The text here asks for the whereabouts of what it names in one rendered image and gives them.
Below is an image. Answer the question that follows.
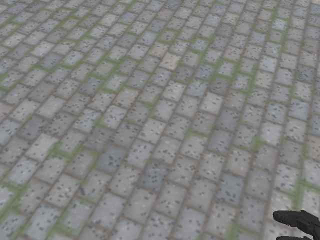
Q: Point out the right robot hand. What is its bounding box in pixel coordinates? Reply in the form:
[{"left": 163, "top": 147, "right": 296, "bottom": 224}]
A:
[{"left": 273, "top": 210, "right": 320, "bottom": 240}]

